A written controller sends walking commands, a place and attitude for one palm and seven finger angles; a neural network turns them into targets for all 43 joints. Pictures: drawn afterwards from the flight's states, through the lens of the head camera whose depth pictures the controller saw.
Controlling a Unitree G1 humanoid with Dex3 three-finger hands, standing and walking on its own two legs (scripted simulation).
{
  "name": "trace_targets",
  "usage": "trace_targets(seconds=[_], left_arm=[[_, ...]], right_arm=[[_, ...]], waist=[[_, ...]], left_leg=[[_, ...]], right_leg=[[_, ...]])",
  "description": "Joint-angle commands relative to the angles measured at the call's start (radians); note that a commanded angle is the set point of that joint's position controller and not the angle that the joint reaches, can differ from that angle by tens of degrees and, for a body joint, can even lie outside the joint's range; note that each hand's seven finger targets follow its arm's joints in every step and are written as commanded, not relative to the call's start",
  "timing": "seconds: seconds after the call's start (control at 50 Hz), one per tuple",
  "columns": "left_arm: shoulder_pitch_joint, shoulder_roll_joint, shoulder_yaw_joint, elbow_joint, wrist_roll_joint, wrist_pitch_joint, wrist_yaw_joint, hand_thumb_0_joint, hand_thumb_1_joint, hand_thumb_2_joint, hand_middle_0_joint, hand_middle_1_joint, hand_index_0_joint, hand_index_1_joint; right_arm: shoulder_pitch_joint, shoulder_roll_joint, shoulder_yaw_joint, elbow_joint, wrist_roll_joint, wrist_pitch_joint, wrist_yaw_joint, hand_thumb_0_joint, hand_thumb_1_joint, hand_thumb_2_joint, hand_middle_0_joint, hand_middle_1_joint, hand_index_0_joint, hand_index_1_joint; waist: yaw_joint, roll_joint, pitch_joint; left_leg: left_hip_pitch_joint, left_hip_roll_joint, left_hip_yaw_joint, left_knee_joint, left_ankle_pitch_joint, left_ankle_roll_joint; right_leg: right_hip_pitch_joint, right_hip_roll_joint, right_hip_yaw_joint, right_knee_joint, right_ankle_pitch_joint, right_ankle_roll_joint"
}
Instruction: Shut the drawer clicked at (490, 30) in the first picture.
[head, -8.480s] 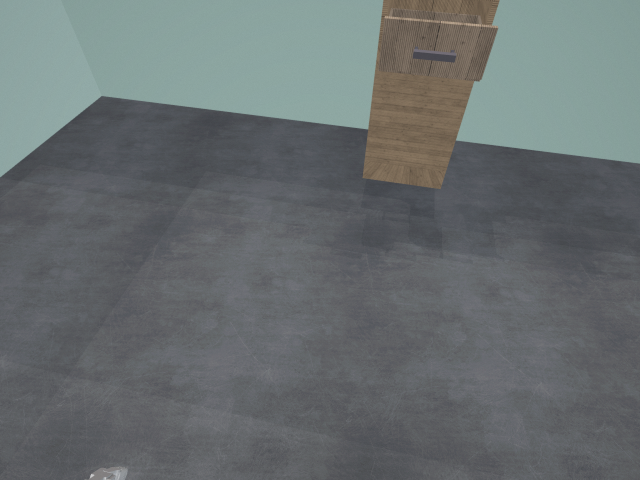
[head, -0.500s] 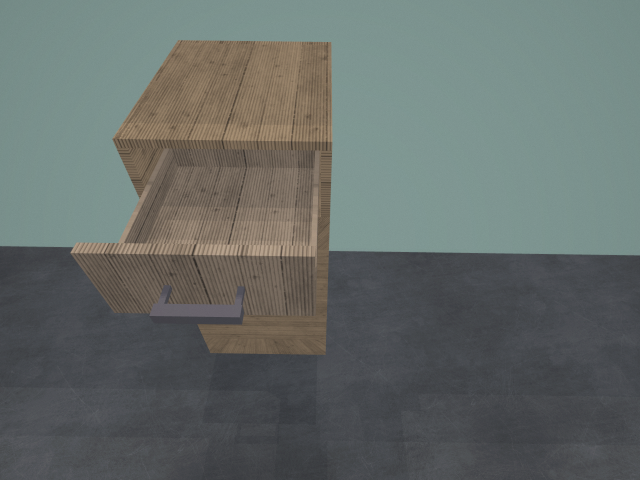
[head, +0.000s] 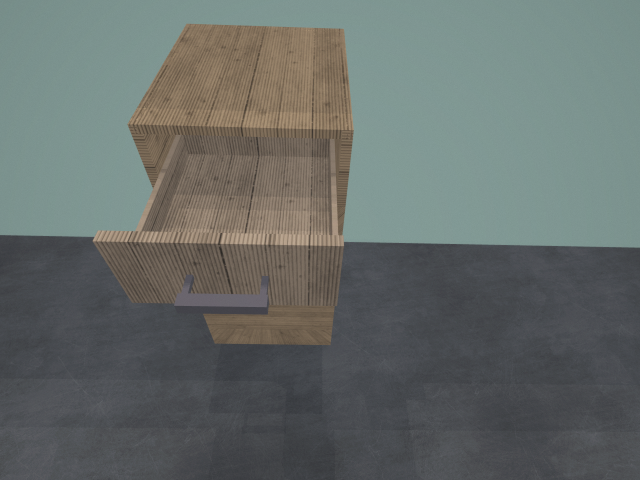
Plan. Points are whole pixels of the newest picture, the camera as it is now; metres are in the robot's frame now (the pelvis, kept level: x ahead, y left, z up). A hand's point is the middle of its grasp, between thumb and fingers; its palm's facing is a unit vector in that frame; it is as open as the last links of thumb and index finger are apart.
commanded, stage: look again from close up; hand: left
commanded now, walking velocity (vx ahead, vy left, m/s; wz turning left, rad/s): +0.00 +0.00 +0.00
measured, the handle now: (225, 292) +0.37 +0.17 -0.02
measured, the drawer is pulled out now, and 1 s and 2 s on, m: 0.25 0.25 0.25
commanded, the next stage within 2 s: raise the hand and make a fist in 0.06 s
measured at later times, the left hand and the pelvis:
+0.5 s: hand (196, 437) +0.17 +0.16 -0.01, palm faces +0.02 -1.00 -0.01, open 6.4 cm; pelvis -0.04 -0.02 -0.06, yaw +1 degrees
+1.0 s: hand (194, 427) +0.17 +0.15 +0.01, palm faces +0.06 -1.00 -0.04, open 3.8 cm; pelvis -0.03 -0.03 -0.05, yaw +1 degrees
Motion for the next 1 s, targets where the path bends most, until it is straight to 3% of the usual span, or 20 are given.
trace_targets(seconds=[0.0, 0.12, 0.14, 0.16, 0.18, 0.2, 0.22, 0.26, 0.28, 0.3, 0.34, 0.4, 0.46, 0.5, 0.56, 0.6, 0.64, 0.74, 0.8, 0.98], left_arm=[[0.081, 0.096, 0.014, -0.017, 0.005, -0.015, 0.003, 0.0, 0.9, 0.9, -0.2, -0.3, -0.2, -0.3], [0.083, 0.099, 0.012, 0.01, 0.002, -0.018, 0.004, 0.0, 0.9, 0.9, -0.2, -0.3, -0.2, -0.3], [0.123, 0.094, 0.01, 0.021, 0.017, -0.036, 0.041, 0.0, 0.9, 0.9, -0.2, -0.3, -0.2, -0.3], [-0.61, 0.382, 0.22, -1.54, -0.154, -0.238, 0.054, 0.0, 0.9, 0.9, -0.22, -0.322, -0.22, -0.322], [-0.09, 0.262, 0.154, -1.327, -0.083, -0.192, 0.086, 0.0, 0.9, 0.9, -0.24, -0.343, -0.24, -0.343], [0.192, 0.032, 0.019, -1.159, -0.115, -0.061, 0.117, 0.0, 0.9, 0.9, -0.26, -0.365, -0.26, -0.365], [0.153, -0.071, -0.04, -1.119, -0.132, -0.05, 0.095, 0.0, 0.9, 0.9, -0.28, -0.387, -0.28, -0.387], [0.094, 0.029, 0.07, -1.093, -0.142, -0.152, 0.06, 0.0, 0.9, 0.9, -0.32, -0.43, -0.32, -0.43], [0.205, 0.017, 0.109, -1.003, -0.158, -0.217, 0.027, 0.0, 0.9, 0.9, -0.34, -0.452, -0.34, -0.452], [0.308, 0.038, 0.164, -0.934, -0.16, -0.284, -0.015, 0.0, 0.9, 0.9, -0.36, -0.473, -0.36, -0.473], [0.332, -0.036, 0.144, -0.859, -0.194, -0.445, -0.14, 0.0, 0.9, 0.9, -0.4, -0.517, -0.4, -0.517], [0.345, 0.074, 0.259, -0.849, -0.238, -0.609, -0.308, 0.0, 0.9, 0.9, -0.46, -0.582, -0.46, -0.582], [0.236, 0.113, 0.247, -1.074, -0.288, -0.515, -0.334, 0.0, 0.9, 0.9, -0.52, -0.647, -0.52, -0.647], [0.096, 0.158, 0.27, -1.197, -0.301, -0.48, -0.292, 0.0, 0.9, 0.9, -0.56, -0.69, -0.56, -0.69], [0.002, 0.143, 0.227, -1.401, -0.287, -0.52, -0.229, 0.0, 0.9, 0.9, -0.62, -0.755, -0.62, -0.755], [-0.051, 0.182, 0.229, -1.411, -0.271, -0.549, -0.218, 0.0, 0.9, 0.9, -0.66, -0.798, -0.66, -0.798], [-0.047, 0.139, 0.168, -1.375, -0.273, -0.559, -0.253, 0.0, 0.9, 0.9, -0.7, -0.842, -0.7, -0.842], [0.031, 0.17, 0.2, -1.231, -0.305, -0.408, -0.334, 0.0, 0.9, 0.9, -0.8, -0.95, -0.8, -0.95], [0.134, 0.214, 0.317, -1.194, -0.324, -0.323, -0.307, 0.0, 0.9, 0.9, -0.86, -1.015, -0.86, -1.015], [0.226, 0.094, 0.185, -1.353, -0.287, -0.411, -0.23, 0.0, 0.9, 0.9, -1.04, -1.21, -1.04, -1.21]], right_arm=[[0.029, -0.126, -0.02, -0.035, 0.001, -0.025, -0.006, 0.0, -0.9, -0.9, 0.2, 0.3, 0.2, 0.3], [0.036, -0.127, -0.016, -0.003, 0.004, -0.031, -0.01, 0.0, -0.9, -0.9, 0.2, 0.3, 0.2, 0.3], [-0.015, -0.143, -0.021, -0.062, 0.01, -0.033, -0.007, 0.0, -0.9, -0.9, 0.2, 0.3, 0.2, 0.3], [0.045, -0.28, -0.074, -0.37, 0.05, -0.176, -0.039, 0.0, -0.9, -0.9, 0.2, 0.3, 0.2, 0.3], [-0.032, -0.173, -0.025, -0.331, 0.042, -0.28, -0.073, 0.0, -0.9, -0.9, 0.2, 0.3, 0.2, 0.3], [-0.049, -0.144, -0.044, -0.312, 0.058, -0.308, -0.062, 0.0, -0.9, -0.9, 0.2, 0.3, 0.2, 0.3], [-0.004, -0.14, -0.045, -0.294, 0.06, -0.309, -0.055, 0.0, -0.9, -0.9, 0.2, 0.3, 0.2, 0.3], [-0.046, -0.192, -0.071, -0.375, 0.036, -0.317, -0.049, 0.0, -0.9, -0.9, 0.2, 0.3, 0.2, 0.3], [-0.058, -0.183, -0.075, -0.404, 0.024, -0.311, -0.048, 0.0, -0.9, -0.9, 0.2, 0.3, 0.2, 0.3], [-0.071, -0.18, -0.084, -0.431, 0.024, -0.303, -0.038, 0.0, -0.9, -0.9, 0.2, 0.3, 0.2, 0.3], [-0.107, -0.173, -0.096, -0.477, 0.009, -0.29, -0.016, 0.0, -0.9, -0.9, 0.2, 0.3, 0.2, 0.3], [-0.138, -0.177, -0.116, -0.558, 0.027, -0.281, 0.018, 0.0, -0.9, -0.9, 0.2, 0.3, 0.2, 0.3], [-0.172, -0.185, -0.099, -0.686, 0.052, -0.254, 0.002, 0.0, -0.9, -0.9, 0.2, 0.3, 0.2, 0.3], [-0.136, -0.174, -0.092, -0.695, 0.053, -0.244, -0.026, 0.0, -0.9, -0.9, 0.2, 0.3, 0.2, 0.3], [-0.086, -0.153, -0.077, -0.688, 0.041, -0.251, -0.052, 0.0, -0.9, -0.9, 0.2, 0.3, 0.2, 0.3], [-0.064, -0.159, -0.069, -0.653, 0.032, -0.26, -0.066, 0.0, -0.9, -0.9, 0.2, 0.3, 0.2, 0.3], [-0.066, -0.16, -0.06, -0.633, 0.037, -0.28, -0.071, 0.0, -0.9, -0.9, 0.2, 0.3, 0.2, 0.3], [-0.078, -0.172, -0.049, -0.626, 0.056, -0.282, -0.08, 0.0, -0.9, -0.9, 0.2, 0.3, 0.2, 0.3], [-0.099, -0.157, -0.055, -0.622, 0.056, -0.265, -0.081, 0.0, -0.9, -0.9, 0.2, 0.3, 0.2, 0.3], [-0.072, -0.152, -0.067, -0.633, 0.043, -0.271, -0.053, 0.0, -0.9, -0.9, 0.2, 0.3, 0.2, 0.3]], waist=[[0.009, 0.02, -0.006], [0.006, 0.01, -0.029], [0.018, -0.024, 0.028], [-0.106, 0.171, -0.509], [0.013, 0.311, -0.505], [-0.022, 0.294, -0.336], [-0.048, 0.158, -0.16], [-0.068, -0.013, -0.035], [-0.037, -0.108, -0.044], [0.007, -0.1, -0.077], [0.034, -0.223, -0.144], [0.078, -0.022, -0.214], [0.067, 0.037, -0.322], [0.019, 0.01, -0.308], [-0.018, 0.101, -0.321], [-0.056, 0.041, -0.313], [-0.068, 0.1, -0.287], [-0.029, 0.049, -0.287], [0.019, -0.024, -0.323], [0.003, 0.002, -0.283]], left_leg=[[0.048, 0.105, -0.149, -0.173, 0.095, 0.03], [0.106, 0.099, -0.12, -0.145, 0.241, 0.025], [0.067, 0.118, -0.118, 0.039, 0.388, 0.002], [0.367, 0.026, -0.109, -0.063, 0.46, -0.013], [0.509, 0.098, -0.147, -0.111, 0.571, -0.019], [0.341, 0.072, -0.154, -0.154, 0.468, -0.064], [0.199, 0.068, -0.142, -0.144, 0.322, -0.046], [-0.04, 0.025, -0.14, -0.04, -0.032, -0.026], [-0.116, 0.011, -0.128, 0.018, -0.05, -0.025], [-0.137, 0.005, -0.106, 0.077, 0.02, -0.028], [-0.283, 0.01, -0.089, 0.207, 0.017, -0.043], [-0.388, 0.001, -0.061, 0.325, -0.043, -0.044], [-0.39, -0.008, -0.048, 0.328, -0.139, -0.022], [-0.428, -0.006, -0.057, 0.371, -0.208, -0.009], [-0.38, 0.008, -0.077, 0.396, -0.171, 0.003], [-0.41, 0.017, -0.083, 0.443, -0.15, 0.009], [-0.405, 0.019, -0.089, 0.456, -0.137, 0.007], [-0.411, 0.01, -0.09, 0.421, -0.116, 0.007], [-0.385, 0.006, -0.096, 0.383, -0.053, 0.002], [-0.262, 0.006, -0.085, 0.299, 0.03, 0.003]], right_leg=[[-0.066, -0.039, 0.033, -0.097, 0.087, -0.043], [-0.058, -0.055, 0.043, -0.108, 0.169, -0.037], [-0.123, -0.085, 0.111, -0.158, 0.397, -0.035], [-0.115, 0.01, -0.042, -0.013, 0.457, -0.059], [-0.188, 0.037, -0.047, 0.115, 0.227, -0.061], [-0.283, 0.042, -0.064, 0.169, 0.032, -0.045], [-0.32, 0.038, -0.063, 0.147, 0.007, -0.04], [-0.391, 0.043, -0.09, 0.044, 0.003, -0.04], [-0.417, 0.053, -0.1, 0.06, -0.004, -0.042], [-0.431, 0.058, -0.097, 0.099, 0.028, -0.051], [-0.554, 0.069, -0.107, 0.262, 0.003, -0.048], [-0.61, 0.049, -0.046, 0.364, -0.035, -0.066], [-0.587, 0.048, -0.015, 0.352, -0.12, -0.054], [-0.624, 0.046, 0.048, 0.299, -0.248, -0.036], [-0.638, 0.051, 0.061, 0.295, -0.218, -0.044], [-0.652, 0.054, 0.087, 0.287, -0.213, -0.036], [-0.669, 0.05, 0.092, 0.284, -0.187, -0.037], [-0.56, 0.025, 0.132, 0.211, -0.175, -0.018], [-0.449, 0.008, 0.13, 0.198, -0.039, 0.004], [-0.475, 0.041, 0.009, 0.247, 0.112, -0.013]])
